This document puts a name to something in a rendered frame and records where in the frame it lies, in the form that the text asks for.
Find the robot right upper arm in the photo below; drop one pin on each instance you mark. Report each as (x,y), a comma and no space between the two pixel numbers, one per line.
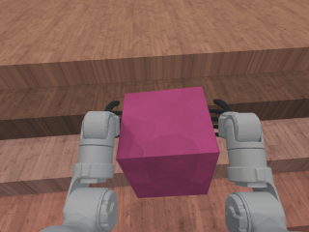
(254,211)

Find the right robot hand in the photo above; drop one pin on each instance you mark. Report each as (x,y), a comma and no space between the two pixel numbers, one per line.
(226,108)

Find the carton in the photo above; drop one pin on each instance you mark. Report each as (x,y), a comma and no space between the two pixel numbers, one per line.
(167,145)

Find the robot right forearm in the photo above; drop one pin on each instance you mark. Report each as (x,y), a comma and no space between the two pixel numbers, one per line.
(246,152)

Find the robot left upper arm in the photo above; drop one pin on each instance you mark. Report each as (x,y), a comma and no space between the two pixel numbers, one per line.
(89,210)

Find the left robot hand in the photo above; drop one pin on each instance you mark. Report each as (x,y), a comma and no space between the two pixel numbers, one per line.
(110,106)

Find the robot left forearm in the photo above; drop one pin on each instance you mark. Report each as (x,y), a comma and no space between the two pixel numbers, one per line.
(95,155)

